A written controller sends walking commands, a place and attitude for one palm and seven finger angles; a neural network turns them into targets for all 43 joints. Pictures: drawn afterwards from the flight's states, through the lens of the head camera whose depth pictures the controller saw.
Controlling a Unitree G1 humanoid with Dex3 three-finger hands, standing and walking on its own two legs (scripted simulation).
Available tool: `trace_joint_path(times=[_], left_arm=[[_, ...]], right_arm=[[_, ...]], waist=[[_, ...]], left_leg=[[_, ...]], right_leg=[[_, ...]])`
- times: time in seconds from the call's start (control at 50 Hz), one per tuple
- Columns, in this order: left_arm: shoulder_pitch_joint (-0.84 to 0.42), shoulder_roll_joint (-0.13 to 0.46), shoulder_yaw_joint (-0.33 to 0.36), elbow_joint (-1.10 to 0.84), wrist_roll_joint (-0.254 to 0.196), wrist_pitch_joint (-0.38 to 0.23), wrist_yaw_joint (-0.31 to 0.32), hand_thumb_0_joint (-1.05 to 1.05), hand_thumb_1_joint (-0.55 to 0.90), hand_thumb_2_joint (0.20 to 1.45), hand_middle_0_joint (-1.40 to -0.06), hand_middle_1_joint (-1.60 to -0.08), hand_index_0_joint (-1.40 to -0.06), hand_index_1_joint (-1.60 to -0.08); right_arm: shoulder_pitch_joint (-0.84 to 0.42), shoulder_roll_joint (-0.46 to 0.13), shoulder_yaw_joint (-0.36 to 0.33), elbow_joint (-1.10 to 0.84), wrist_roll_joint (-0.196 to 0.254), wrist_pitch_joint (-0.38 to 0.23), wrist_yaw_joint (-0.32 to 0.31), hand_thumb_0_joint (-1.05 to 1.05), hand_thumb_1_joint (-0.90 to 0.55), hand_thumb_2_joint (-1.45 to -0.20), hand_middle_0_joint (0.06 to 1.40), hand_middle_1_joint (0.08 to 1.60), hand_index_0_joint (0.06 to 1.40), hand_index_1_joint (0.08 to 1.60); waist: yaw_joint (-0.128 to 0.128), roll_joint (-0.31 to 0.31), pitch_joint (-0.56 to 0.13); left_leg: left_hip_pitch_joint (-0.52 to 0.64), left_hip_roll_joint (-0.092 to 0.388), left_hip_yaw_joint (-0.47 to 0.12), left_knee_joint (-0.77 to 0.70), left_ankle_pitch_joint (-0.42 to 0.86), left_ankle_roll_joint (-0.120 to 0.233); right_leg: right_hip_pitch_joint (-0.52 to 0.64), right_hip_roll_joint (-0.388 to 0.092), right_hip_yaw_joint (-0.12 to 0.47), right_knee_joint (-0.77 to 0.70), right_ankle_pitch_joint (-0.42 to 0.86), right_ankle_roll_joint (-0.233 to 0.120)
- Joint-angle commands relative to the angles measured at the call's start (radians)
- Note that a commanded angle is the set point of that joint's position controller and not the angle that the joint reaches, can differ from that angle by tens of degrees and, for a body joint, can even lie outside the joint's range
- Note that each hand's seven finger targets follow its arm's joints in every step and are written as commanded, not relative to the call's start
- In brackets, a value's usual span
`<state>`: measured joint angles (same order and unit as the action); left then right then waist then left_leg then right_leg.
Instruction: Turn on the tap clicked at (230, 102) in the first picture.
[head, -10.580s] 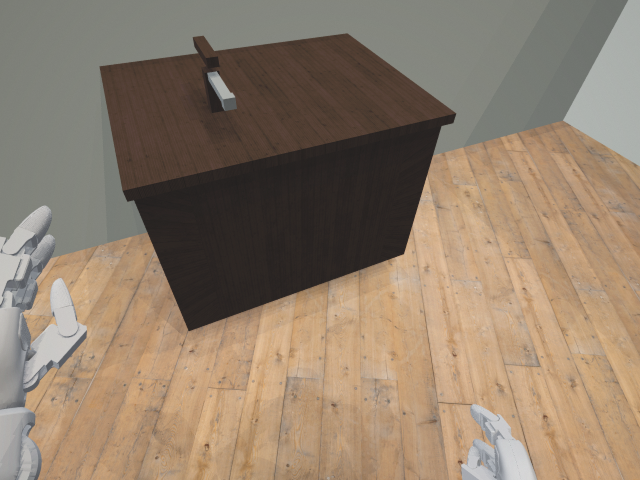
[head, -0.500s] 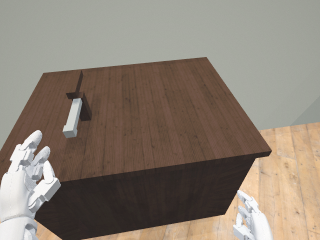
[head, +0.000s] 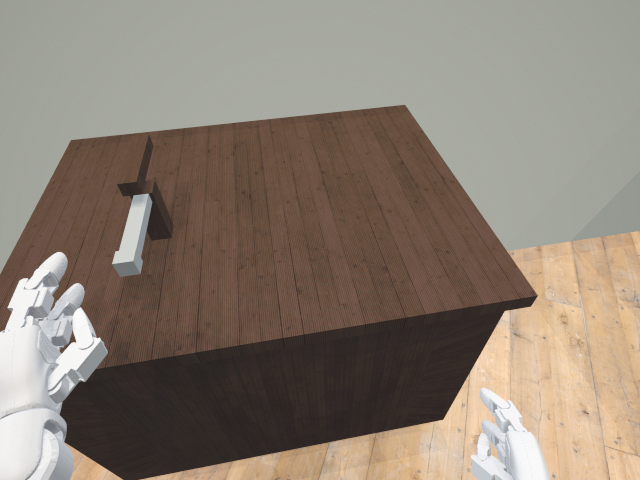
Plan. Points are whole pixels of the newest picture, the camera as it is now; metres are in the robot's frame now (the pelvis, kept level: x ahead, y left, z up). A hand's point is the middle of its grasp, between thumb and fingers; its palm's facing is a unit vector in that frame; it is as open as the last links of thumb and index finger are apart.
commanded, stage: reach beside the lever's end, fingers flat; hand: left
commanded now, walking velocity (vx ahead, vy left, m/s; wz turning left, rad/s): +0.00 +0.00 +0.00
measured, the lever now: (128, 262) +0.36 +0.32 +0.07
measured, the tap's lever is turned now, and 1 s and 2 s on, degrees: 0 0 0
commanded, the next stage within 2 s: push the lever round in 1.72 s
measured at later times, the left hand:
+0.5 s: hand (100, 320) +0.25 +0.28 +0.11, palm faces +0.48 -0.87 -0.10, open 7.6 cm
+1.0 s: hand (95, 302) +0.28 +0.32 +0.09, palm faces +0.51 -0.86 -0.10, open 7.8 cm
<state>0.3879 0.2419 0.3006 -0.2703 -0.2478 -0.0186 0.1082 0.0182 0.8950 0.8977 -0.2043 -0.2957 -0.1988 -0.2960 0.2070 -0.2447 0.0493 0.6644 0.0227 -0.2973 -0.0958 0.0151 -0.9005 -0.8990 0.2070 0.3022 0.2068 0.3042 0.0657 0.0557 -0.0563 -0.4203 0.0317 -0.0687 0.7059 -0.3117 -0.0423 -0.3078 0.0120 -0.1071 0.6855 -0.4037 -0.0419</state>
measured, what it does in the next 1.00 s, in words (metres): stands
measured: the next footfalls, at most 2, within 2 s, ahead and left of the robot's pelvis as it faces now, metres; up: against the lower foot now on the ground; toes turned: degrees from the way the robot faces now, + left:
none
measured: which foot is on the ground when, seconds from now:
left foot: down 0.00-1.00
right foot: down 0.00-1.00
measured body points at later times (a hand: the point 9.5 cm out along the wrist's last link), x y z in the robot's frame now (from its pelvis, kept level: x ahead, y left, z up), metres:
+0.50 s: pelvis -0.01 +0.01 +0.00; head -0.01 +0.00 +0.45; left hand +0.21 +0.33 +0.12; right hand +0.17 -0.21 -0.08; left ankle +0.04 +0.15 -0.72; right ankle -0.02 -0.09 -0.72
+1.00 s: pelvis -0.01 +0.01 -0.01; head +0.01 +0.01 +0.44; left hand +0.25 +0.36 +0.10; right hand +0.15 -0.23 -0.10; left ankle +0.04 +0.15 -0.72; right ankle -0.02 -0.09 -0.72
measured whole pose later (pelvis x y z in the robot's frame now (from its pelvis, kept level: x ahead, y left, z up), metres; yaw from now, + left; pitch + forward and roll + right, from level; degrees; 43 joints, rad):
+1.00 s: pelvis -0.01 +0.01 -0.01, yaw -1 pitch +5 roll -2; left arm -0.01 0.31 0.42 0.28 -0.21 -0.19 0.06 0.02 0.90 0.90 -0.17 -0.18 -0.16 -0.18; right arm 0.21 -0.26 0.03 0.70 0.02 -0.21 -0.08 0.01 -0.90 -0.90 0.21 0.30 0.21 0.30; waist 0.02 0.05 -0.05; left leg -0.53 0.03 -0.06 0.76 -0.31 -0.02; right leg -0.42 0.01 -0.09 0.72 -0.39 -0.03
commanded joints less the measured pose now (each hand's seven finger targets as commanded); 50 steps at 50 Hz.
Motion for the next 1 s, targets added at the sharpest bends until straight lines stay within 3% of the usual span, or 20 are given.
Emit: trace_joint_path(times=[0.0,0.04,0.12,0.14,0.22,0.26,0.4,0.44,0.5,0.54,0.58,0.6,0.66,0.7,0.72,0.76,0.8,0.88,0.9,0.98], left_arm=[[-0.11,0.202,0.139,-0.178,0.003,-0.089,0.003,0.0,0.9,0.9,-0.196,-0.288,-0.196,-0.288],[-0.115,0.177,0.12,-0.156,0.002,-0.097,-0.002,0.0,0.9,0.9,-0.194,-0.282,-0.194,-0.282],[-0.201,0.2,0.13,-0.131,0.004,-0.11,-0.004,0.0,0.9,0.9,-0.191,-0.272,-0.191,-0.272],[-0.196,0.182,0.119,-0.115,0.006,-0.115,-0.004,0.0,0.9,0.9,-0.19,-0.27,-0.19,-0.27],[-0.273,0.191,0.105,-0.101,0.019,-0.133,0.001,0.0,0.9,0.9,-0.187,-0.26,-0.187,-0.26],[-0.295,0.184,0.097,-0.057,0.021,-0.138,0.003,0.0,0.9,0.9,-0.185,-0.255,-0.185,-0.255],[-0.34,0.22,0.126,0.01,0.038,-0.144,0.013,0.0,0.9,0.9,-0.179,-0.238,-0.179,-0.238],[-0.355,0.203,0.116,0.036,0.037,-0.15,0.016,0.0,0.9,0.9,-0.178,-0.233,-0.178,-0.233],[-0.388,0.232,0.142,0.063,0.041,-0.158,0.018,0.0,0.9,0.9,-0.175,-0.225,-0.175,-0.225],[-0.42,0.214,0.124,0.089,0.041,-0.166,0.017,0.0,0.9,0.9,-0.173,-0.22,-0.173,-0.22],[-0.427,0.216,0.122,0.106,0.044,-0.176,0.018,0.0,0.9,0.9,-0.172,-0.215,-0.172,-0.215],[-0.452,0.23,0.132,0.099,0.05,-0.181,0.017,0.0,0.9,0.9,-0.171,-0.212,-0.171,-0.212],[-0.445,0.248,0.158,0.162,0.042,-0.195,0.009,0.0,0.9,0.9,-0.168,-0.205,-0.168,-0.205],[-0.471,0.289,0.188,0.162,0.046,-0.206,0.002,0.0,0.9,0.9,-0.167,-0.2,-0.167,-0.2],[-0.485,0.261,0.159,0.175,0.044,-0.206,-0.005,0.0,0.9,0.9,-0.166,-0.198,-0.166,-0.198],[-0.534,0.269,0.169,0.224,0.037,-0.216,-0.012,0.0,0.9,0.9,-0.164,-0.193,-0.164,-0.193],[-0.594,0.275,0.157,0.221,0.044,-0.232,-0.021,0.0,0.9,0.9,-0.162,-0.187,-0.162,-0.187],[-0.585,0.294,0.176,0.312,0.039,-0.24,-0.035,0.0,0.9,0.9,-0.159,-0.177,-0.159,-0.177],[-0.603,0.334,0.208,0.319,0.042,-0.242,-0.039,0.0,0.9,0.9,-0.158,-0.175,-0.158,-0.175],[-0.671,0.361,0.232,0.374,0.036,-0.252,-0.052,0.0,0.9,0.9,-0.155,-0.165,-0.155,-0.165]], right_arm=[[-0.12,-0.105,-0.045,-0.157,-0.002,-0.051,-0.006,0.0,-0.9,-0.9,0.2,0.3,0.2,0.3],[-0.115,-0.103,-0.045,-0.158,-0.002,-0.048,-0.003,0.0,-0.9,-0.9,0.2,0.3,0.2,0.3],[-0.12,-0.107,-0.046,-0.148,-0.002,-0.042,-0.004,0.0,-0.9,-0.9,0.2,0.3,0.2,0.3],[-0.118,-0.106,-0.046,-0.148,-0.004,-0.043,-0.004,0.0,-0.9,-0.9,0.2,0.3,0.2,0.3],[-0.123,-0.109,-0.045,-0.141,-0.006,-0.043,-0.004,0.0,-0.9,-0.9,0.2,0.3,0.2,0.3],[-0.124,-0.115,-0.045,-0.136,-0.006,-0.04,-0.005,0.0,-0.9,-0.9,0.2,0.3,0.2,0.3],[-0.123,-0.116,-0.047,-0.135,-0.008,-0.023,0.001,0.0,-0.9,-0.9,0.2,0.3,0.2,0.3],[-0.117,-0.117,-0.048,-0.133,-0.011,-0.018,0.005,0.0,-0.9,-0.9,0.2,0.3,0.2,0.3],[-0.117,-0.12,-0.051,-0.13,-0.01,-0.006,0.006,0.0,-0.9,-0.9,0.2,0.3,0.2,0.3],[-0.112,-0.122,-0.051,-0.129,-0.011,-0.004,0.006,0.0,-0.9,-0.9,0.2,0.3,0.2,0.3],[-0.114,-0.122,-0.051,-0.129,-0.011,0.003,0.006,0.0,-0.9,-0.9,0.2,0.3,0.2,0.3],[-0.113,-0.12,-0.051,-0.128,-0.011,0.004,0.006,0.0,-0.9,-0.9,0.2,0.3,0.2,0.3],[-0.1,-0.127,-0.057,-0.121,-0.013,0.013,0.006,0.0,-0.9,-0.9,0.2,0.3,0.2,0.3],[-0.099,-0.125,-0.058,-0.119,-0.009,0.02,0.006,0.0,-0.9,-0.9,0.2,0.3,0.2,0.3],[-0.098,-0.122,-0.054,-0.12,-0.011,0.022,0.006,0.0,-0.9,-0.9,0.2,0.3,0.2,0.3],[-0.092,-0.131,-0.06,-0.111,-0.01,0.026,0.002,0.0,-0.9,-0.9,0.2,0.3,0.2,0.3],[-0.092,-0.129,-0.058,-0.108,-0.008,0.023,0.001,0.0,-0.9,-0.9,0.2,0.3,0.2,0.3],[-0.072,-0.142,-0.064,-0.101,-0.01,0.033,0.002,0.0,-0.9,-0.9,0.2,0.3,0.2,0.3],[-0.072,-0.142,-0.065,-0.099,-0.007,0.038,0.0,0.0,-0.9,-0.9,0.2,0.3,0.2,0.3],[-0.059,-0.145,-0.067,-0.096,-0.008,0.055,-0.001,0.0,-0.9,-0.9,0.2,0.3,0.2,0.3]], waist=[[0.001,0.007,-0.109],[-0.004,-0.021,-0.096],[-0.018,0.013,-0.098],[-0.018,-0.016,-0.096],[-0.03,0.023,-0.111],[-0.033,-0.007,-0.103],[-0.019,0.031,-0.135],[-0.026,0.003,-0.14],[-0.026,0.024,-0.138],[-0.035,-0.006,-0.137],[-0.034,0.015,-0.136],[-0.034,0.039,-0.145],[-0.031,-0.002,-0.16],[-0.029,0.051,-0.172],[-0.037,0.04,-0.169],[-0.048,-0.008,-0.156],[-0.053,0.043,-0.166],[-0.053,-0.002,-0.177],[-0.049,0.01,-0.179],[-0.054,0.017,-0.191]], left_leg=[[0.11,-0.049,0.033,-0.066,0.176,0.061],[0.103,-0.047,0.029,-0.071,0.165,0.058],[0.104,-0.048,0.026,-0.075,0.141,0.058],[0.104,-0.047,0.024,-0.075,0.139,0.058],[0.115,-0.047,0.017,-0.08,0.115,0.058],[0.102,-0.047,0.012,-0.082,0.093,0.059],[0.103,-0.046,0.01,-0.092,0.108,0.056],[0.1,-0.044,0.009,-0.088,0.109,0.055],[0.094,-0.043,0.011,-0.086,0.111,0.056],[0.089,-0.043,0.01,-0.082,0.103,0.056],[0.084,-0.044,0.009,-0.081,0.101,0.056],[0.091,-0.045,0.011,-0.081,0.102,0.057],[0.073,-0.046,0.014,-0.07,0.115,0.059],[0.077,-0.046,0.019,-0.066,0.135,0.058],[0.074,-0.048,0.016,-0.065,0.126,0.059],[0.062,-0.046,0.014,-0.058,0.112,0.061],[0.071,-0.046,0.012,-0.056,0.107,0.061],[0.044,-0.049,0.013,-0.044,0.099,0.065],[0.041,-0.046,0.015,-0.044,0.108,0.066],[0.026,-0.048,0.018,-0.033,0.101,0.067]], right_leg=[[-0.03,-0.021,0.055,-0.147,0.305,0.023],[-0.041,-0.018,0.046,-0.143,0.293,0.024],[-0.056,-0.017,0.051,-0.147,0.261,0.023],[-0.058,-0.013,0.047,-0.145,0.255,0.023],[-0.075,-0.013,0.047,-0.142,0.222,0.021],[-0.084,-0.008,0.046,-0.143,0.198,0.021],[-0.064,-0.006,0.044,-0.132,0.213,0.015],[-0.067,-0.003,0.04,-0.126,0.219,0.016],[-0.074,-0.002,0.043,-0.124,0.22,0.015],[-0.081,0.0,0.043,-0.121,0.217,0.017],[-0.088,0.001,0.042,-0.116,0.21,0.015],[-0.089,0.0,0.045,-0.117,0.212,0.015],[-0.078,0.002,0.047,-0.11,0.233,0.016],[-0.07,-0.001,0.052,-0.105,0.252,0.014],[-0.079,0.0,0.049,-0.103,0.246,0.016],[-0.097,0.004,0.05,-0.106,0.234,0.018],[-0.109,0.002,0.054,-0.101,0.224,0.017],[-0.11,0.004,0.057,-0.096,0.226,0.02],[-0.103,0.003,0.06,-0.097,0.233,0.019],[-0.114,0.004,0.064,-0.09,0.231,0.021]])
